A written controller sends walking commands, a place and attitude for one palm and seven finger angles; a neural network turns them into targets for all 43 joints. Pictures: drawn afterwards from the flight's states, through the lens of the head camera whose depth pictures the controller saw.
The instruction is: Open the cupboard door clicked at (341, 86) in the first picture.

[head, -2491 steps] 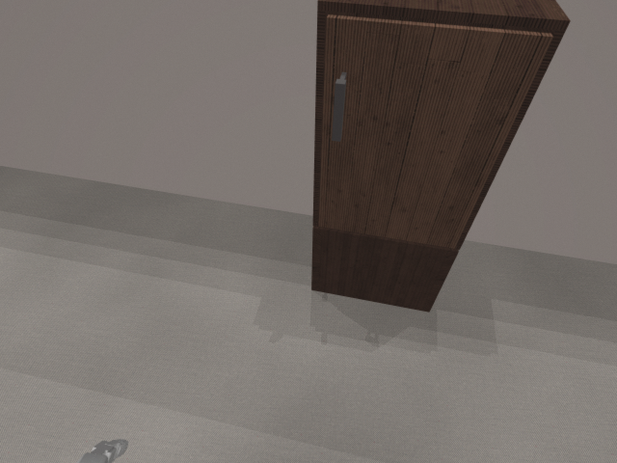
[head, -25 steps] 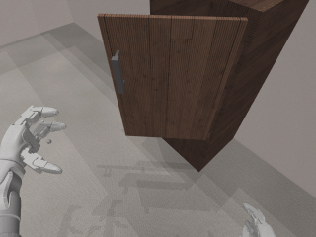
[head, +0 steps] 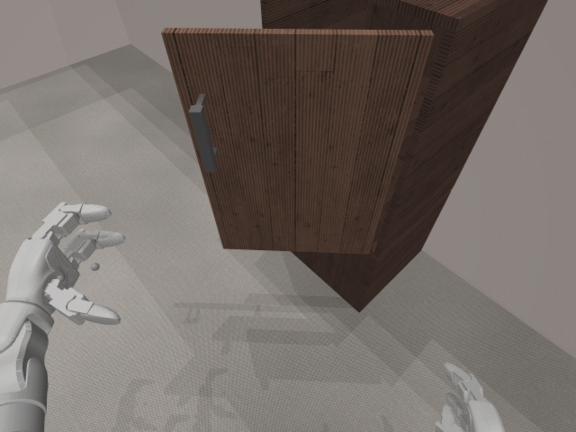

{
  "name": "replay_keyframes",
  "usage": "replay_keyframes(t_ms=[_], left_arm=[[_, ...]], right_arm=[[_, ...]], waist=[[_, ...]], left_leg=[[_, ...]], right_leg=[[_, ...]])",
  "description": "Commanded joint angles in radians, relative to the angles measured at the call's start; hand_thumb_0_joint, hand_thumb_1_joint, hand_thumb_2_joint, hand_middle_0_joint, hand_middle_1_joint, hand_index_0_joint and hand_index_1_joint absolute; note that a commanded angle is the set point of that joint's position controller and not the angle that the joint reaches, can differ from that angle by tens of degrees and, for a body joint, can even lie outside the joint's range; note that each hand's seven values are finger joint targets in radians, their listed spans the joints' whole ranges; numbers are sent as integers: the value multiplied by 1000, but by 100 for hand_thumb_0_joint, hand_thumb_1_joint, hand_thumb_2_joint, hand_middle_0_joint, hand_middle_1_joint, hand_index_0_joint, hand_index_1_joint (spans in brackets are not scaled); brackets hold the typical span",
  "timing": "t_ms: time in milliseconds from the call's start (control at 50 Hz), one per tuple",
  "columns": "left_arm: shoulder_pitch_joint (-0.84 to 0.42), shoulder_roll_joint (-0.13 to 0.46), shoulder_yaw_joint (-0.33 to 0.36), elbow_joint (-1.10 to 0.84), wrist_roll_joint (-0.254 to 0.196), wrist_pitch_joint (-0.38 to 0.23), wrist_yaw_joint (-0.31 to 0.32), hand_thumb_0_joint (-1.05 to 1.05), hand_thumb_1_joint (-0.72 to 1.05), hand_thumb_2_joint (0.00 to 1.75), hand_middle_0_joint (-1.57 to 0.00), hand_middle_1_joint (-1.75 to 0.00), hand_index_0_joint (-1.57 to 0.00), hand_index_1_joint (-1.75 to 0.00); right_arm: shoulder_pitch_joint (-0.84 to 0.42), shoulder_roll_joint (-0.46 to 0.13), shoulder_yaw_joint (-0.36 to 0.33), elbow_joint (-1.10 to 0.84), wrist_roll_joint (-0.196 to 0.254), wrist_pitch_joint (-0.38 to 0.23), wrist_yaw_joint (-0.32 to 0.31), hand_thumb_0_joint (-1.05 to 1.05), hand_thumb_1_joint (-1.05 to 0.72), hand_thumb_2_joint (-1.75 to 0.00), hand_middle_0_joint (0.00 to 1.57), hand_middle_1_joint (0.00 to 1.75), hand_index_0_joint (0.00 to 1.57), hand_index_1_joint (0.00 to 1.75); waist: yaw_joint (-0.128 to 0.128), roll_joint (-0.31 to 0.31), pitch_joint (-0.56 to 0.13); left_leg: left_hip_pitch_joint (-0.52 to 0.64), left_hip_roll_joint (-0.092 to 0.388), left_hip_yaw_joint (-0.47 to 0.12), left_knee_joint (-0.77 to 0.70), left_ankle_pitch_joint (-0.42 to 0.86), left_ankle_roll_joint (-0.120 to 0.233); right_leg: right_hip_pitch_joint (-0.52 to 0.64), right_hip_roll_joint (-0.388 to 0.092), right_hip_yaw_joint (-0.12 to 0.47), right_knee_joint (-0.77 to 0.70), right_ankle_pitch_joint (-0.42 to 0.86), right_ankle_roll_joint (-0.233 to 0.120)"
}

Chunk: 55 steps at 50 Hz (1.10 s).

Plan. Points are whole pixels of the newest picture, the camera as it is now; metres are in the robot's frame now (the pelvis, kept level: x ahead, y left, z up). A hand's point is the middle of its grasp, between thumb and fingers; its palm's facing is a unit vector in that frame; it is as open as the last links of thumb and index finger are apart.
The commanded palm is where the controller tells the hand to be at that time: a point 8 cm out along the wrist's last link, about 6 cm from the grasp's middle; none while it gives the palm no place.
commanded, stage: move the hooked fingers beside the handle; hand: left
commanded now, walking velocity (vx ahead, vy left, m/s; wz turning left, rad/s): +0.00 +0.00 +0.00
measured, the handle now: (206, 134) +0.59 +0.20 +0.07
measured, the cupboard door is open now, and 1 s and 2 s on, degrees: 44 44 44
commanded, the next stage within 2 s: none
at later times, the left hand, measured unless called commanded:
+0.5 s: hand (124, 218) +0.38 +0.27 +0.08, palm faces +0.02 -1.00 -0.01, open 14.0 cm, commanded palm +0.35 +0.32 +0.09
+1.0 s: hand (136, 189) +0.44 +0.27 +0.08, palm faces +0.01 -1.00 +0.00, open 14.0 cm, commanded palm +0.42 +0.32 +0.08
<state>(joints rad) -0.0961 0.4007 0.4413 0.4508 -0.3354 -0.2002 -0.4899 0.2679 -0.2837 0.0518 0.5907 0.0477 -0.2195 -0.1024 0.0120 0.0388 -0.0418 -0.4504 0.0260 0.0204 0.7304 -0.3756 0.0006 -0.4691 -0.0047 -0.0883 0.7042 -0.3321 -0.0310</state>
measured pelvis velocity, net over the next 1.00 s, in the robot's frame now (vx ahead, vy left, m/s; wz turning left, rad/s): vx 0.00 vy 0.02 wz -0.01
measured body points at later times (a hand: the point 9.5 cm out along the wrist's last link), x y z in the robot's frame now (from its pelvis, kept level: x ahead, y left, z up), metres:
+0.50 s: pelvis +0.00 +0.01 +0.00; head +0.06 +0.01 +0.44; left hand +0.37 +0.32 +0.09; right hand +0.11 -0.25 -0.10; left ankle +0.00 +0.12 -0.72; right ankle +0.02 -0.10 -0.72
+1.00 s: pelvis +0.00 +0.02 -0.01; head +0.08 +0.04 +0.43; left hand +0.43 +0.32 +0.09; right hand +0.08 -0.24 -0.11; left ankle +0.00 +0.12 -0.72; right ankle +0.02 -0.10 -0.72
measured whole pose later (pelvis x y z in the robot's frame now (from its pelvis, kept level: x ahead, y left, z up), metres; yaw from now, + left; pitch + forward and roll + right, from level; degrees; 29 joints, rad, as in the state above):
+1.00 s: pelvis +0.00 +0.02 -0.01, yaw -1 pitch +13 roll -2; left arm -0.67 0.52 0.44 1.00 -0.19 -0.30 -0.43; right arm 0.34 -0.29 0.05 0.61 0.03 -0.08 -0.07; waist -0.07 0.01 -0.06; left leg -0.64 0.02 0.03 0.82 -0.41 0.03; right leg -0.64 -0.01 -0.07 0.76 -0.34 0.00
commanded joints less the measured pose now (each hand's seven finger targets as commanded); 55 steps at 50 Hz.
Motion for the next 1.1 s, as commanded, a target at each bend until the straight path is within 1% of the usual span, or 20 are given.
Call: replay_keyframes(t_ms=[0, 40, 60, 140, 220, 300, 340, 360, 420, 500, 580, 640, 720, 780, 800, 840, 880, 960, 1020, 1080], left_arm=[[-229, 276, 96, -212, -36, -66, 3, 0, -50, 30, -30, -120, -30, -120], [-290, 285, 90, -214, -24, -74, 10, 0, -50, 30, -30, -120, -30, -120], [-336, 271, 61, -205, -21, -73, 9, 0, -50, 30, -30, -120, -30, -120], [-479, 290, 47, -105, 5, -79, 20, 0, -50, 30, -30, -120, -30, -120], [-553, 283, 13, -62, 25, -83, 17, 0, -50, 30, -30, -120, -30, -120], [-543, 325, 53, 46, 34, -75, 27, 0, -50, 30, -30, -120, -30, -120], [-549, 326, 59, 56, 40, -76, 38, 0, -50, 30, -30, -120, -30, -120], [-552, 341, 72, 66, 38, -75, 39, 0, -50, 30, -30, -120, -30, -120], [-530, 365, 100, 86, 50, -81, 52, 0, -50, 30, -30, -120, -30, -120], [-588, 374, 102, 92, 52, -103, 48, 0, -50, 30, -30, -120, -30, -120], [-658, 388, 98, 68, 56, -130, 34, 0, -50, 30, -30, -120, -30, -120], [-702, 334, 41, 85, 59, -137, 26, 0, -50, 30, -30, -120, -30, -120], [-757, 347, 46, 210, 63, -122, 27, 0, -50, 30, -30, -120, -30, -120], [-835, 387, 51, 236, 83, -126, 32, 0, -50, 30, -30, -120, -30, -120], [-860, 372, 29, 241, 94, -131, 36, 0, -50, 30, -30, -120, -30, -120], [-906, 380, 25, 246, 109, -148, 52, 0, -50, 30, -30, -120, -30, -120], [-962, 398, 31, 266, 117, -163, 62, 0, -50, 30, -30, -120, -30, -120], [-999, 454, 75, 414, 123, -171, 70, 0, -50, 30, -30, -120, -30, -120], [-1038, 483, 73, 448, 153, -174, 66, 0, -50, 30, -30, -120, -30, -120], [-1098, 467, 32, 453, 174, -185, 60, 0, -50, 30, -30, -120, -30, -120]], right_arm=[[-44, -126, -53, -141, -1, -57, -9, 0, -90, -90, 20, 30, 20, 30], [-37, -126, -54, -130, 0, -56, -13, 0, -90, -90, 20, 30, 20, 30], [-32, -129, -50, -128, -3, -55, -14, 0, -90, -90, 20, 30, 20, 30], [-15, -135, -50, -95, 2, -48, -27, 0, -90, -90, 20, 30, 20, 30], [0, -135, -50, -92, 0, -43, -27, 0, -90, -90, 20, 30, 20, 30], [25, -146, -52, -94, -3, -23, -17, 0, -90, -90, 20, 30, 20, 30], [33, -144, -54, -98, -4, -13, -9, 0, -90, -90, 20, 30, 20, 30], [39, -148, -53, -108, -8, -7, -3, 0, -90, -90, 20, 30, 20, 30], [58, -150, -61, -115, -8, 13, 7, 0, -90, -90, 20, 30, 20, 30], [85, -154, -67, -114, -11, 35, 14, 0, -90, -90, 20, 30, 20, 30], [108, -156, -73, -103, -14, 52, 14, 0, -90, -90, 20, 30, 20, 30], [115, -155, -74, -90, -12, 59, 13, 0, -90, -90, 20, 30, 20, 30], [134, -166, -76, -68, -12, 74, 10, 0, -90, -90, 20, 30, 20, 30], [144, -169, -72, -62, -14, 88, 12, 0, -90, -90, 20, 30, 20, 30], [146, -165, -71, -62, -16, 90, 15, 0, -90, -90, 20, 30, 20, 30], [154, -166, -71, -60, -21, 96, 19, 0, -90, -90, 20, 30, 20, 30], [167, -168, -71, -56, -23, 105, 22, 0, -90, -90, 20, 30, 20, 30], [183, -178, -66, -43, -25, 128, 22, 0, -90, -90, 20, 30, 20, 30], [193, -177, -65, -44, -27, 143, 27, 0, -90, -90, 20, 30, 20, 30], [215, -176, -65, -40, -32, 157, 33, 0, -90, -90, 20, 30, 20, 30]], waist=[[1, -2, -236], [-12, 27, -238], [-26, 4, -214], [-53, 19, -194], [-50, 44, -261], [-31, -8, -289], [-26, 29, -305], [-14, 28, -310], [-13, 11, -318], [-31, -2, -329], [-39, 56, -382], [-63, 84, -358], [-79, 10, -317], [-80, 51, -342], [-81, 88, -352], [-87, 97, -368], [-97, 82, -395], [-107, 1, -366], [-107, 66, -384], [-126, 119, -407]], left_leg=[[25, -33, -17, -88, 208, 26], [39, -32, -18, -88, 219, 25], [37, -29, -23, -85, 213, 27], [22, -29, -32, -91, 143, 24], [53, -30, -36, -88, 171, 24], [18, -28, -41, -84, 209, 21], [24, -29, -37, -81, 247, 17], [19, -29, -37, -76, 273, 16], [5, -25, -29, -76, 302, 18], [3, -21, -23, -67, 313, 20], [42, -18, -27, -56, 365, 19], [74, -13, -38, -53, 378, 13], [26, -14, -45, -54, 293, 19], [24, -15, -46, -44, 322, 16], [43, -15, -50, -41, 334, 11], [57, -11, -58, -33, 339, 7], [66, -6, -65, -23, 356, 6], [-28, -9, -58, -8, 299, 18], [-43, -12, -51, 0, 297, 18], [8, -3, -64, 18, 345, 11]], right_leg=[[180, -9, 109, -104, 206, 18], [161, -5, 95, -96, 220, 16], [138, 0, 92, -94, 215, 16], [85, -1, 89, -104, 120, 15], [96, 0, 81, -87, 154, 10], [120, 6, 73, -62, 204, 8], [119, 5, 67, -51, 244, 5], [137, 8, 67, -41, 271, 1], [140, 11, 65, -35, 307, 5], [135, 17, 70, -30, 328, 8], [126, 22, 69, -20, 356, 3], [61, 26, 56, -25, 324, 3], [30, 26, 53, -32, 267, 4], [25, 22, 55, -18, 286, 1], [8, 23, 52, -13, 279, 0], [-19, 25, 47, -6, 260, 0], [-31, 30, 47, 4, 261, 1], [-13, 30, 54, 12, 258, 4], [-23, 26, 61, 21, 262, 5], [-88, 33, 55, 31, 251, 3]])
